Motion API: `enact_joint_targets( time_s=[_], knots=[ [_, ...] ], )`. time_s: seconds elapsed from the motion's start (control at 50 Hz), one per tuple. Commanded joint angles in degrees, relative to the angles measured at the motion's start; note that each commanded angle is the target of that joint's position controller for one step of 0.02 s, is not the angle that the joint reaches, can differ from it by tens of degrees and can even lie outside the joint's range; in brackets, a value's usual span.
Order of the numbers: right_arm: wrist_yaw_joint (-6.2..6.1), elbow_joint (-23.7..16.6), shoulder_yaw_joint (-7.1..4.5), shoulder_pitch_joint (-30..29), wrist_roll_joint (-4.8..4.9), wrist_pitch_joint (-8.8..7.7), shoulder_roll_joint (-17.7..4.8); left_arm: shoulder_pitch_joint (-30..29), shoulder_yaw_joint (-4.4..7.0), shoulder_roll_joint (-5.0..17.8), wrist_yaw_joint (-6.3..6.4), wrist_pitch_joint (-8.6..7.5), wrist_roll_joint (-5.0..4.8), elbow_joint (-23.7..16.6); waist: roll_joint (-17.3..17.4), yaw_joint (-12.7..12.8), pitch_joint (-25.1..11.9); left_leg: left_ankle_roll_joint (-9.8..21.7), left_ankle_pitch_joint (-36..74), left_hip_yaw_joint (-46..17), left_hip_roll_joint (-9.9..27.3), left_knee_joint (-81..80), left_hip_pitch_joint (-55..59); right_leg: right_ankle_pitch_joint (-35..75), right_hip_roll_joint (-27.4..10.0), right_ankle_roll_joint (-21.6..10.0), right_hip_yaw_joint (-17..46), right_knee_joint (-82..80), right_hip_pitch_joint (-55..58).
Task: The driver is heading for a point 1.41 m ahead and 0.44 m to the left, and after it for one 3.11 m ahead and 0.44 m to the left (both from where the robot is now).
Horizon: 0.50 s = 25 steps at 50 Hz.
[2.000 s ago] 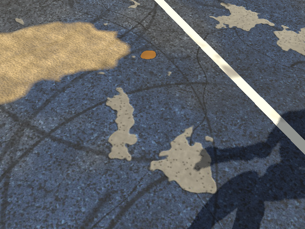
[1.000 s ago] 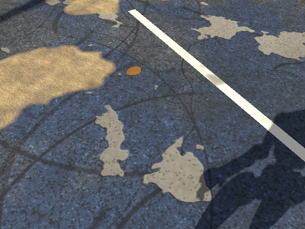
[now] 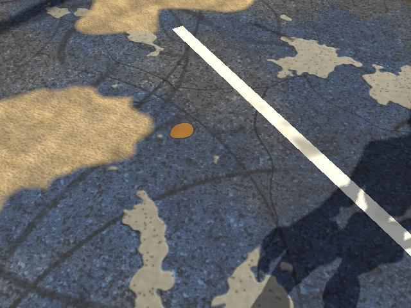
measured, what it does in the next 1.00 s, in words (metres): walks ahead, turning left: right foot, then left foot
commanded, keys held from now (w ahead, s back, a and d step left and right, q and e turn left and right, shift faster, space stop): w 0.42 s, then w+q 0.58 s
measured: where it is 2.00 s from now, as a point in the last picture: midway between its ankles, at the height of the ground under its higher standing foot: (153, 171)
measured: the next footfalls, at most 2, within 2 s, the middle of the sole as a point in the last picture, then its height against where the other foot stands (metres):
right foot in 0.38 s outside the picture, level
left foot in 0.94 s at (176, 249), level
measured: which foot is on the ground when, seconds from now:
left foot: down 0.00-0.40, up 0.42-0.92, down 0.94-1.00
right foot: up 0.00-0.36, down 0.38-0.96, up 0.98-1.00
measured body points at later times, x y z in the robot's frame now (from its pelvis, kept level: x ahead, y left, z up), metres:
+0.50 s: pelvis +0.29 -0.06 -0.01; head +0.33 -0.07 +0.44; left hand +0.44 +0.20 -0.12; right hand +0.30 -0.33 -0.15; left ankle +0.15 +0.08 -0.64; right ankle +0.37 -0.15 -0.74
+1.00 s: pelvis +0.57 +0.01 -0.02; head +0.61 +0.03 +0.43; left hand +0.53 +0.29 -0.16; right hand +0.81 -0.19 -0.12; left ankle +0.64 +0.10 -0.74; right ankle +0.41 -0.16 -0.66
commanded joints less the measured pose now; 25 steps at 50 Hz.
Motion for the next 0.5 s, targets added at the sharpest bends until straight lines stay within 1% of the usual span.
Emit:
enact_joint_targets(
  time_s=[0.02,0.06,0.08,0.12,0.16,0.2,0.24,0.28,0.32,0.34,0.36,0.38,0.4,0.42,0.44,0.46,0.48,0.5],
  knots=[
    [-0.02,-1.93,-0.62,-0.95,-0.21,-1.41,-4.81,5.14,1.08,2.52,0.51,0.93,0.4,-1.82,6.23,2.23,-1.91,9.24,-0.65,-15.5,14.73,-17.7,1.44,3.81,-4.79,0.23,1.89,-2.38,-5.12],
    [-0.96,-0.96,-0.98,1.5,-0.24,-1.46,-6.89,0.1,1.41,3.52,0.69,1.29,0.93,-4.03,5.07,1.66,0.18,10.07,0.65,-14.18,14.98,-19.39,1.78,8.43,-5.48,1.66,1.55,-8.02,-10.06],
    [-1.46,-0.56,-1.1,2.93,-0.22,-1.36,-7.53,-2.74,1.52,3.85,0.69,1.22,1.21,-5.11,4.35,0.93,0.84,10.09,1.55,-13.86,15.12,-19.73,3.09,11.54,-5.6,2.32,1.52,-11.73,-12.67],
    [-2.22,-0.09,-1.12,5.1,-0.07,-0.97,-7.98,-6.95,1.44,3.47,0.31,0.82,1.4,-6.56,4.01,-0.21,1.1,9.09,3.89,-11.78,14.32,-19.66,5.26,18.25,-4.99,2.94,0.96,-19.8,-14.26],
    [-2.67,0.34,-1.14,7.2,0.3,-0.71,-8.54,-11.41,1.01,2.6,-0.21,0.37,1.2,-7.79,4.12,-1.69,1.36,7.86,5.39,-9.21,13.13,-19.58,6.13,23.63,-3.37,3.07,-0.64,-27.75,-12.4],
    [-2.88,1.25,-1.21,9.97,0.7,-0.47,-9.02,-15.61,0.57,2.15,-0.79,0.17,0.85,-8.93,3.88,-3.24,1.85,7.42,5.15,-8.18,13.26,-19.36,8.1,25.84,-2.02,3.21,-1.87,-32.75,-11.06],
    [-2.93,2.32,-1.29,12.5,0.95,0.08,-9.09,-18.8,0.26,2.23,-1.48,0.0,0.55,-10.14,3.77,-4.29,2.6,7.44,5.96,-8.11,14.54,-17.94,12.32,24.97,-1.35,2.94,-1.9,-35.94,-11.98],
    [-3.03,3.17,-1.52,14.21,1.03,0.86,-9.27,-21.27,0.15,2.7,-2.25,-0.31,0.38,-11.57,3.79,-4.54,3.02,7.14,8.02,-8.57,16.55,-15.51,17.38,21.79,-0.91,1.94,-1.51,-38.38,-13.4],
    [-3.19,3.35,-1.92,14.18,1.07,1.55,-9.94,-20.94,0.41,3.98,-2.87,-0.62,0.28,-12.26,4.69,-3.27,2.12,6.32,13.2,-9.11,18.24,-12.34,21.2,17.12,-0.09,0.47,-1.72,-40.11,-11.81],
    [-3.22,3.09,-2.12,13.37,1.03,1.85,-10.45,-18.89,0.82,5.06,-3.0,-0.74,0.23,-11.98,5.66,-1.8,0.67,5.69,19.77,-8.87,18.33,-9.67,22.06,14.76,1.05,-0.39,-2.61,-40.6,-8.08],
    [-3.2,2.68,-2.19,12.07,0.95,2.17,-10.79,-14.13,1.66,6.68,-2.96,-0.84,0.27,-10.83,6.54,1.16,-2.49,4.8,30.04,-7.63,17.21,-3.85,21.86,13.65,3.02,-1.63,-4.33,-41.42,-0.68],
    [-3.17,2.19,-1.66,11.55,0.62,2.47,-9.49,-4.34,3.18,9.43,-2.6,-0.83,0.33,-7.78,6.0,5.59,-8.54,3.24,34.74,-5.31,14.06,7.35,18.3,14.71,3.98,-3.57,-4.96,-41.61,12.77],
    [-3.21,0.53,-0.58,12.27,-0.48,2.36,-7.42,6.9,4.41,13.92,-2.04,-0.65,1.11,-5.47,0.19,8.85,-17.82,1.23,20.07,-2.71,10.38,25.61,5.87,15.34,-6.63,-7.62,7.17,-39.39,31.45],
    [-2.38,0.67,1.58,19.5,-0.16,0.98,0.61,10.06,5.01,16.77,-2.4,-0.22,1.05,-3.82,-15.46,4.57,-24.68,-2.47,-20.25,-3.74,-0.79,44.53,-17.49,2.67,-18.52,-16.6,34.88,-46.33,49.94],
    [-2.31,1.23,0.23,15.56,1.58,-0.36,-5.78,8.72,3.24,10.46,-2.37,-0.33,0.91,-4.61,-8.84,7.0,-22.13,-1.19,-25.01,-12.15,1.42,51.23,-23.85,-2.34,-17.62,-14.24,37.3,-50.63,48.16],
    [-2.25,-0.57,-0.74,10.07,3.24,-1.2,-8.93,3.59,2.5,8.25,-2.05,-0.56,1.09,-5.65,-6.45,6.28,-13.74,-0.15,-20.0,-11.78,4.1,51.96,-26.96,1.61,-16.25,-11.46,27.74,-51.65,40.4],
    [-2.7,-1.01,-0.8,7.53,3.24,-1.31,-8.73,-1.23,2.01,7.03,-1.99,-0.78,1.4,-6.63,-1.75,4.28,-9.56,-0.31,-14.51,-10.27,7.26,49.55,-24.62,8.35,-14.39,-10.11,20.5,-53.33,31.98],
    [-3.05,-0.99,-1.21,6.37,2.4,-0.9,-8.1,-3.88,1.62,5.35,-2.09,-1.04,1.69,-6.81,-0.48,2.83,-6.17,-0.74,-11.1,-10.15,8.99,46.11,-22.57,12.1,-12.47,-9.27,15.24,-55.44,25.61]
  ],
)
Keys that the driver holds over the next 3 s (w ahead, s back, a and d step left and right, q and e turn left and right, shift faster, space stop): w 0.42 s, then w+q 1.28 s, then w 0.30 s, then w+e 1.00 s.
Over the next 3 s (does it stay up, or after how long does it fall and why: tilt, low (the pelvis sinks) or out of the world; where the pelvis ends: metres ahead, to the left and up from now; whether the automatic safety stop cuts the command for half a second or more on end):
stays up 1.49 0.62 -0.02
